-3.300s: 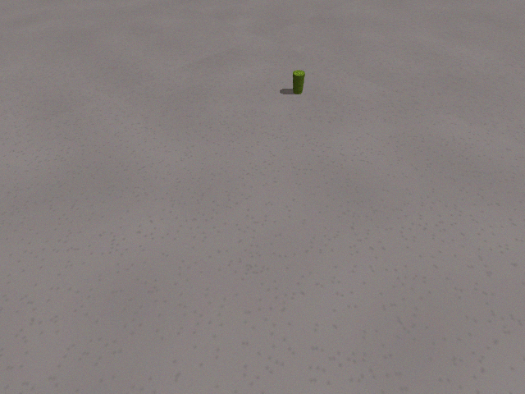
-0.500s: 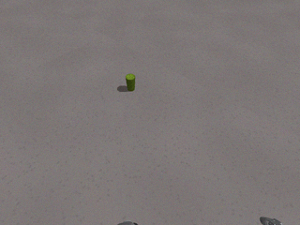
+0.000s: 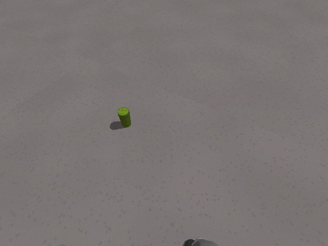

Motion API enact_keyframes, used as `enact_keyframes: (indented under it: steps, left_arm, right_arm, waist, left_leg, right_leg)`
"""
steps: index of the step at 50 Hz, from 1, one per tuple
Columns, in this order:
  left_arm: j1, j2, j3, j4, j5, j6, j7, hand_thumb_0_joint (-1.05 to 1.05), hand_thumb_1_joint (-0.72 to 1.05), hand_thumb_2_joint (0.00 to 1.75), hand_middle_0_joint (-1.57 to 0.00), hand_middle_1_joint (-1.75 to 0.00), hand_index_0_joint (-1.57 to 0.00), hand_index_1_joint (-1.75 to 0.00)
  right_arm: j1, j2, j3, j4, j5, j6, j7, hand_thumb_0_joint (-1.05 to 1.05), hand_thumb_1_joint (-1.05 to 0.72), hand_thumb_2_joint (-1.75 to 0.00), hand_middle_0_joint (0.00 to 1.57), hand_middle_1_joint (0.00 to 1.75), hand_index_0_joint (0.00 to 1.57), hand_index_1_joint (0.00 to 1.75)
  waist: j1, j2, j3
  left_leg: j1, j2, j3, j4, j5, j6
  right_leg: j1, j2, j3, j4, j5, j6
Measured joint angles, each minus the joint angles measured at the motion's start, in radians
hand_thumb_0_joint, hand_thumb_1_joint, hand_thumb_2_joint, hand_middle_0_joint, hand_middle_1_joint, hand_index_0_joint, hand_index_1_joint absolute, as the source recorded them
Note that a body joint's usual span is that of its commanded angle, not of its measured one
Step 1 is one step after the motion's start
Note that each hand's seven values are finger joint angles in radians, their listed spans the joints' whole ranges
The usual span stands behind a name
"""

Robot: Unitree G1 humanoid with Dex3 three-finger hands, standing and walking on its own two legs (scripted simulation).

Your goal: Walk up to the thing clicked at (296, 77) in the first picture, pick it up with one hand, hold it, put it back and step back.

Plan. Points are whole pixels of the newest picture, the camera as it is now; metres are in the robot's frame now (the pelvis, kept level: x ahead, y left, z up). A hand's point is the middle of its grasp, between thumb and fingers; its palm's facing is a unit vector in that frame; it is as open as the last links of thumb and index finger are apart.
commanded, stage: walk up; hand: left
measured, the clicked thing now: (125, 118) +1.13 +0.27 -0.69
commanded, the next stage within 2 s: none
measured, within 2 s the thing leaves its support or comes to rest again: neither
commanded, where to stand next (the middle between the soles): +0.74 +0.06 m, yaw -1 degrees
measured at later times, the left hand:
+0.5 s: hand (69, 236) +0.21 +0.27 -0.12, palm faces +0.04 -0.92 -0.40, open 7.4 cm
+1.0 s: hand (76, 160) +0.44 +0.30 -0.13, palm faces -0.06 -0.93 -0.37, open 7.4 cm
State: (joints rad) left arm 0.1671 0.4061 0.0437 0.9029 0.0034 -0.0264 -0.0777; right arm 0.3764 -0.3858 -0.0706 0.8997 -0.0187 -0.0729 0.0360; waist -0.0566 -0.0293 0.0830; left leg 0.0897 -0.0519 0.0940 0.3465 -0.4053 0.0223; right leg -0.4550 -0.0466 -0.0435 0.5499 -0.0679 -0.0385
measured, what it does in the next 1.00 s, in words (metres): walks ahead: right foot, then left foot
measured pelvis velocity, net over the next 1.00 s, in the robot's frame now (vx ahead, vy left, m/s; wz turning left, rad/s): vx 0.38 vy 0.02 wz -0.02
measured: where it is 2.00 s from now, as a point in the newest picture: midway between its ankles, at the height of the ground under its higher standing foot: (156, 176)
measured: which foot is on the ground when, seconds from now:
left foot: down 0.00-0.04, up 0.06-0.56, down 0.58-1.00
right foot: up 0.00-0.00, down 0.02-0.62, up 0.64-1.00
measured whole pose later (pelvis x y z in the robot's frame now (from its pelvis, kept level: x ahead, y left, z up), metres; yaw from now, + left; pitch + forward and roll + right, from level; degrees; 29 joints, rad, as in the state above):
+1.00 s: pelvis +0.38 +0.02 +0.01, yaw -1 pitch -4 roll +1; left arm 0.30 0.41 0.06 0.90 0.01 -0.05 -0.07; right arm 0.32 -0.40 -0.06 0.84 -0.01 -0.07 0.05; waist -0.02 -0.01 0.09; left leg -0.07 0.00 0.10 0.46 -0.32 0.02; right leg -0.45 -0.09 0.00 0.67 -0.18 0.00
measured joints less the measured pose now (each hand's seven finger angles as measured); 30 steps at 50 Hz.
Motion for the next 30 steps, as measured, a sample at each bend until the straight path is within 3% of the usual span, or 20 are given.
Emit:
enact_keyframes:
  steps: [2, 3, 6, 9, 15, 20, 23, 27, 29, 30]
  left_arm:
    - [-0.019, -0.030, 0.004, -0.002, 0.003, -0.016, 0.008, 0.01, 0.91, 0.89, -0.20, -0.30, -0.20, -0.30]
    - [-0.025, -0.038, 0.004, -0.010, 0.007, -0.027, 0.011, 0.01, 0.91, 0.89, -0.20, -0.30, -0.20, -0.30]
    - [-0.023, -0.042, 0.003, -0.035, 0.001, -0.050, 0.023, 0.00, 0.91, 0.89, -0.20, -0.30, -0.20, -0.30]
    - [0.014, -0.056, -0.003, -0.036, -0.010, -0.057, 0.037, 0.00, 0.91, 0.89, -0.20, -0.30, -0.20, -0.30]
    - [0.115, -0.058, -0.006, -0.010, -0.006, -0.063, 0.043, 0.00, 0.91, 0.89, -0.21, -0.30, -0.20, -0.30]
    - [0.165, -0.047, 0.005, -0.009, 0.012, -0.060, 0.044, 0.00, 0.90, 0.89, -0.21, -0.31, -0.21, -0.30]
    - [0.184, -0.029, 0.018, -0.011, 0.016, -0.060, 0.044, 0.00, 0.90, 0.89, -0.21, -0.31, -0.21, -0.30]
    - [0.206, -0.002, 0.028, -0.011, 0.013, -0.058, 0.048, 0.00, 0.90, 0.89, -0.21, -0.30, -0.20, -0.30]
    - [0.217, 0.010, 0.028, -0.009, 0.011, -0.051, 0.050, 0.00, 0.90, 0.89, -0.21, -0.30, -0.20, -0.30]
    - [0.215, 0.020, 0.029, -0.005, 0.010, -0.046, 0.051, 0.00, 0.90, 0.89, -0.21, -0.30, -0.20, -0.30]
  right_arm:
    - [0.001, -0.019, -0.006, 0.007, -0.002, 0.011, -0.006, 0.01, -0.90, -0.90, 0.20, 0.30, 0.20, 0.30]
    - [-0.008, -0.018, -0.005, 0.011, -0.001, 0.018, -0.008, 0.01, -0.90, -0.90, 0.20, 0.30, 0.20, 0.30]
    - [-0.032, 0.002, 0.019, 0.017, 0.007, 0.025, -0.009, 0.01, -0.91, -0.90, 0.20, 0.30, 0.20, 0.30]
    - [-0.059, -0.004, 0.028, 0.013, 0.018, 0.022, -0.001, 0.01, -0.91, -0.90, 0.20, 0.30, 0.20, 0.30]
    - [-0.117, -0.034, 0.005, -0.025, 0.013, 0.033, 0.011, 0.01, -0.91, -0.90, 0.20, 0.30, 0.20, 0.30]
    - [-0.125, -0.044, -0.015, -0.011, 0.003, 0.064, 0.027, 0.01, -0.91, -0.90, 0.20, 0.30, 0.20, 0.30]
    - [-0.129, -0.037, -0.014, 0.003, -0.010, 0.070, 0.037, 0.01, -0.91, -0.90, 0.20, 0.30, 0.20, 0.30]
    - [-0.147, -0.019, -0.005, 0.007, -0.020, 0.063, 0.042, 0.01, -0.91, -0.90, 0.20, 0.30, 0.20, 0.30]
    - [-0.158, -0.008, -0.001, 0.000, -0.021, 0.054, 0.041, 0.01, -0.91, -0.90, 0.20, 0.30, 0.20, 0.30]
    - [-0.170, 0.006, 0.000, -0.003, -0.023, 0.045, 0.039, 0.01, -0.91, -0.90, 0.20, 0.30, 0.20, 0.30]
  waist:
    - [0.000, 0.058, 0.010]
    - [0.000, 0.076, 0.021]
    - [0.026, 0.045, 0.036]
    - [0.049, 0.046, 0.028]
    - [0.060, 0.084, 0.020]
    - [0.068, 0.110, -0.001]
    - [0.079, 0.107, -0.007]
    - [0.093, 0.086, -0.004]
    - [0.098, 0.063, -0.003]
    - [0.099, 0.027, 0.009]
  left_leg:
    - [-0.030, 0.050, -0.011, 0.143, -0.083, -0.003]
    - [-0.074, 0.071, -0.024, 0.269, -0.084, 0.011]
    - [-0.248, 0.035, -0.075, 0.651, -0.081, 0.025]
    - [-0.393, 0.038, -0.124, 0.775, 0.021, 0.030]
    - [-0.564, 0.092, -0.208, 0.647, 0.214, 0.002]
    - [-0.618, 0.114, -0.181, 0.503, 0.307, -0.023]
    - [-0.601, 0.128, -0.148, 0.393, 0.316, -0.024]
    - [-0.539, 0.141, -0.114, 0.272, 0.272, -0.003]
    - [-0.496, 0.129, -0.097, 0.227, 0.262, 0.009]
    - [-0.481, 0.106, -0.079, 0.229, 0.263, 0.001]
  right_leg:
    - [0.036, 0.043, -0.026, 0.013, -0.047, -0.018]
    - [0.042, 0.055, -0.040, 0.042, -0.079, -0.025]
    - [0.088, 0.039, -0.034, 0.069, -0.140, -0.042]
    - [0.185, 0.041, -0.029, -0.021, -0.135, -0.039]
    - [0.333, 0.079, -0.022, -0.150, -0.135, -0.037]
    - [0.411, 0.106, -0.047, -0.204, -0.166, -0.030]
    - [0.434, 0.119, -0.056, -0.203, -0.202, -0.027]
    - [0.450, 0.122, -0.062, -0.149, -0.282, -0.013]
    - [0.451, 0.106, -0.061, -0.098, -0.338, 0.000]
    - [0.444, 0.075, -0.054, -0.047, -0.373, 0.004]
